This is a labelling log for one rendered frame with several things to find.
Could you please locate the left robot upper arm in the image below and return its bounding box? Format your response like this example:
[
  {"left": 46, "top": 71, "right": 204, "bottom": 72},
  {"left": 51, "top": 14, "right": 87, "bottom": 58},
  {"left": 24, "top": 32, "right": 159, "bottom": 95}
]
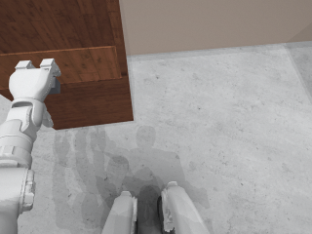
[{"left": 0, "top": 167, "right": 36, "bottom": 234}]

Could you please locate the left robot hand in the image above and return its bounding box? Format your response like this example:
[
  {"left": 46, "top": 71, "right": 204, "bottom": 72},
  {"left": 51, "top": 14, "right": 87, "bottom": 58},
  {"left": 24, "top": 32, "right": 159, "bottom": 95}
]
[{"left": 9, "top": 58, "right": 61, "bottom": 128}]

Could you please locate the right robot shin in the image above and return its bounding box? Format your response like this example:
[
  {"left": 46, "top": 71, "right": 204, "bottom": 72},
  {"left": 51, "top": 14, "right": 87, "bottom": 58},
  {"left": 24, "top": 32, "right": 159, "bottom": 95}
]
[{"left": 162, "top": 181, "right": 177, "bottom": 231}]

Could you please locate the drawer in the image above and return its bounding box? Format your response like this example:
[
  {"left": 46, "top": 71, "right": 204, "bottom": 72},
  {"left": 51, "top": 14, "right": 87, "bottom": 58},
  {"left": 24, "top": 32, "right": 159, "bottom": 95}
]
[{"left": 0, "top": 45, "right": 120, "bottom": 89}]

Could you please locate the cabinet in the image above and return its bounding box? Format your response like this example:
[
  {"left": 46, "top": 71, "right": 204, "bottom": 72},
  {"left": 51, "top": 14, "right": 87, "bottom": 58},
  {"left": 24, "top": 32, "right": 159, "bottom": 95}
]
[{"left": 0, "top": 0, "right": 134, "bottom": 130}]

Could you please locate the handle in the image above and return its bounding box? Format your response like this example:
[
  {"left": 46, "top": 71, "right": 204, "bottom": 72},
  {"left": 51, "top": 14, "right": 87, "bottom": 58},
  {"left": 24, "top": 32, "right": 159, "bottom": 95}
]
[{"left": 48, "top": 75, "right": 60, "bottom": 95}]

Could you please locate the robot right foot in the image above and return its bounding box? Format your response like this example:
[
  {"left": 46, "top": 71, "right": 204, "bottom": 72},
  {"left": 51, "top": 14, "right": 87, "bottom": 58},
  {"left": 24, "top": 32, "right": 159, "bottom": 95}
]
[{"left": 157, "top": 196, "right": 175, "bottom": 234}]

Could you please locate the left robot forearm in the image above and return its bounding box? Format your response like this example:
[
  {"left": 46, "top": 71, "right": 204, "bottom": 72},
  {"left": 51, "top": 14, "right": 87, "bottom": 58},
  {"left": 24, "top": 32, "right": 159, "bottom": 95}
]
[{"left": 0, "top": 97, "right": 44, "bottom": 170}]

